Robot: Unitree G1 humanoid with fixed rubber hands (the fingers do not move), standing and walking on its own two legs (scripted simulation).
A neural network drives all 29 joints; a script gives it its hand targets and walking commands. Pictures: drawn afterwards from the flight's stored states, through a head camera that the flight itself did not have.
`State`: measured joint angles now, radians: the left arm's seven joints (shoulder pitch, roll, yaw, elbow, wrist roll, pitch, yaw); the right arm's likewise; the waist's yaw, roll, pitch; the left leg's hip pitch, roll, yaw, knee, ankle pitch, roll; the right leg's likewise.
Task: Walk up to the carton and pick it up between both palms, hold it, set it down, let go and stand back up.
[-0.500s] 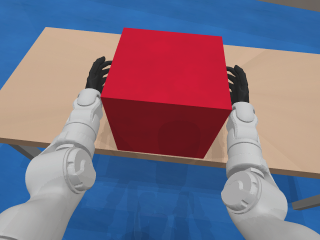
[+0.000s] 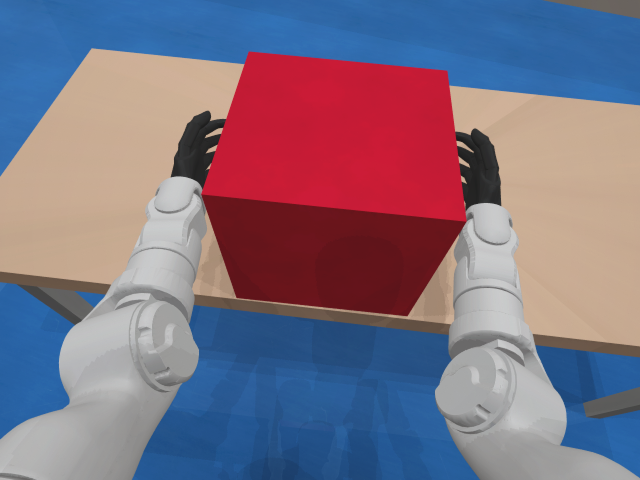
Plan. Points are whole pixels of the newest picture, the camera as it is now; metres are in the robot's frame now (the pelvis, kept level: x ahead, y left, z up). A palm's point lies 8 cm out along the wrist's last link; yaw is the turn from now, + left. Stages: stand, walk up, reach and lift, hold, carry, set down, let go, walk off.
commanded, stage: set down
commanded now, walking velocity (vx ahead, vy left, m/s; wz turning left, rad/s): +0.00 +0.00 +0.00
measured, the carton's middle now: (333, 193) +0.50 -0.02 +0.02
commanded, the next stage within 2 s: none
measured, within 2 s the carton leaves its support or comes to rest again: neither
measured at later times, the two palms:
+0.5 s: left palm (191, 175) +0.47 +0.16 +0.08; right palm (482, 196) +0.44 -0.20 +0.09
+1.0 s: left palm (130, 162) +0.47 +0.23 +0.10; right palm (494, 179) +0.46 -0.21 +0.09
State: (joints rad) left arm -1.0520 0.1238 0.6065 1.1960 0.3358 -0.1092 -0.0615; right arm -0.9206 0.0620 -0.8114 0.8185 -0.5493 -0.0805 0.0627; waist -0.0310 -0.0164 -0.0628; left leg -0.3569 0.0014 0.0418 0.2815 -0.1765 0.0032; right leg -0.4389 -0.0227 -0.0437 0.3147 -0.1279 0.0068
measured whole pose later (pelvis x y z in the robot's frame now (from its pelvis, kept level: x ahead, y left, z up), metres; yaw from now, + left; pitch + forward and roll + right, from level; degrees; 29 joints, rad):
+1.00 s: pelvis -0.02 -0.01 -0.02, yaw +2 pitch +27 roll +0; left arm -1.40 0.42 -0.29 1.82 -0.45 -0.29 -0.03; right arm -1.25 -0.30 -0.04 1.50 0.25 -0.17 -0.02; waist -0.08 0.00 -0.27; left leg -0.78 0.02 0.00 0.54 -0.23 -0.02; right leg -0.82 -0.01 -0.08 0.50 -0.16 -0.02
